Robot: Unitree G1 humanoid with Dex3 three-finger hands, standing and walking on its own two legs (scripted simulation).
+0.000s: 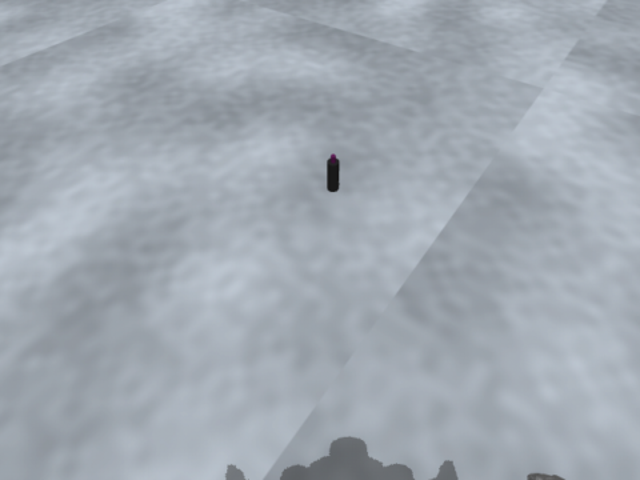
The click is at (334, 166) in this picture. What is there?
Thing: necked bottle
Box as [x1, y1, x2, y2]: [327, 154, 338, 191]
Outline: 332,154 327,161 327,188 330,191 335,191 338,188 338,160 335,157 335,155
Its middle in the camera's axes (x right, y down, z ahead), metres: +0.06 -0.31 +1.74
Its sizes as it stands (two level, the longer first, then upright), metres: 0.054 0.054 0.198
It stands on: the floor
